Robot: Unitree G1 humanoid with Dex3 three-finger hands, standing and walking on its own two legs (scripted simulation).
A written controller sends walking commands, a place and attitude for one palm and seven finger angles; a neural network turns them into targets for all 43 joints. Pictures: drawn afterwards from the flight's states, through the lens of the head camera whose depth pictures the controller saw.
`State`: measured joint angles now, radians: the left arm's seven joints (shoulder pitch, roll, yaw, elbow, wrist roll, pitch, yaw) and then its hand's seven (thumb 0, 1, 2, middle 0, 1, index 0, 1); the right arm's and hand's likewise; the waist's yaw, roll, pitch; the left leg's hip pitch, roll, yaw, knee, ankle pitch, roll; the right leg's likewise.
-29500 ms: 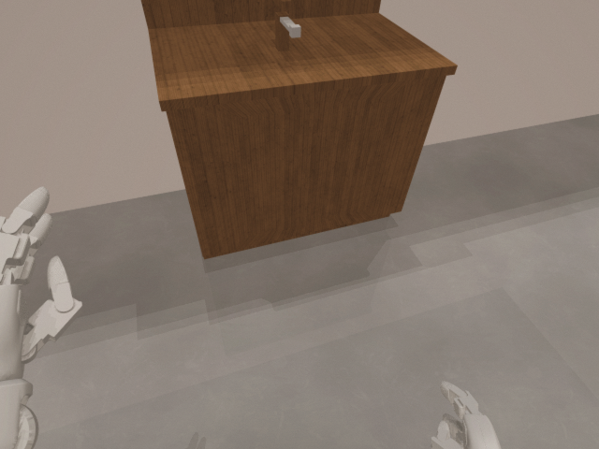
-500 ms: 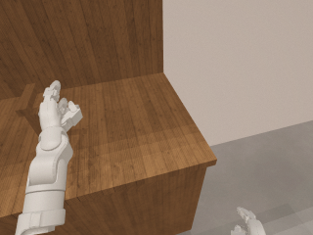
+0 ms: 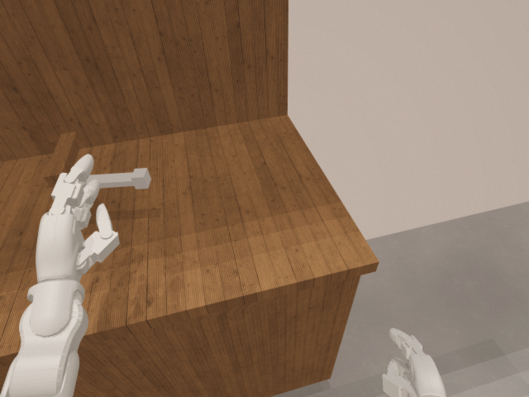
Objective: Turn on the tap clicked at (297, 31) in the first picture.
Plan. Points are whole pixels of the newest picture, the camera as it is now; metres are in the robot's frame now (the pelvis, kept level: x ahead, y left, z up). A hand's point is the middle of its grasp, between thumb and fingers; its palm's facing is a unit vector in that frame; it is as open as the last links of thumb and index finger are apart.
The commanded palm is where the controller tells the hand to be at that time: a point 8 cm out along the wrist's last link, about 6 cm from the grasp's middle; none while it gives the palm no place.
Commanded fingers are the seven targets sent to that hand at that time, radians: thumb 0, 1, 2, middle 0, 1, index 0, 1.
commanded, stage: draw the hand back beside the body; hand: left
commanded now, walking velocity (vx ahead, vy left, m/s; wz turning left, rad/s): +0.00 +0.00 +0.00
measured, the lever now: (141, 178) +0.46 +0.28 +0.10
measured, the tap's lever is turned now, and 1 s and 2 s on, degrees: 79 79 79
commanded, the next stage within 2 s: step back with the hand held close in 0.76 s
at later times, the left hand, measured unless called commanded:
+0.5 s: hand (66, 284) +0.20 +0.26 +0.15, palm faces +0.41 -0.86 -0.31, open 7.5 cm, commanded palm +0.16 +0.30 +0.16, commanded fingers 0.00 0.90 0.90 -0.20 -0.30 -0.20 -0.30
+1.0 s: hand (55, 274) +0.20 +0.26 +0.18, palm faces +0.44 -0.82 -0.35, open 7.5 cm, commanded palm +0.15 +0.29 +0.17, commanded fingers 0.00 0.90 0.90 -0.20 -0.30 -0.20 -0.30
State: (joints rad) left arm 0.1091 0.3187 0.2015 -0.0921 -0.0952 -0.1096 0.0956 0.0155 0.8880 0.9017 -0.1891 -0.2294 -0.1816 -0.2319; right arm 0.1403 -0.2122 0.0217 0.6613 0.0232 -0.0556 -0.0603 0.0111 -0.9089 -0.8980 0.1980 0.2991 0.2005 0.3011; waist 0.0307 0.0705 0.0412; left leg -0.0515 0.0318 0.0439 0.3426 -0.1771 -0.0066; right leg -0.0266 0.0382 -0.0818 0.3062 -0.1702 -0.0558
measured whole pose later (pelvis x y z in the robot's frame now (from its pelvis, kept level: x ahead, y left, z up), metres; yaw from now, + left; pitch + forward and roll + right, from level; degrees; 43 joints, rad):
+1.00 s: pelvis +0.00 +0.01 +0.00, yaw +2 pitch -4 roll -1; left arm 0.39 0.35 0.31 -0.39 -0.09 -0.15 0.11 0.02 0.89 0.90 -0.21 -0.30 -0.21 -0.30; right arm 0.15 -0.23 0.03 0.62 0.01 -0.07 -0.06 0.01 -0.91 -0.90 0.20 0.30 0.20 0.30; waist 0.05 0.07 0.03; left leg -0.15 0.02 0.02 0.44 -0.21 0.00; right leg -0.11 0.02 -0.11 0.38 -0.20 -0.04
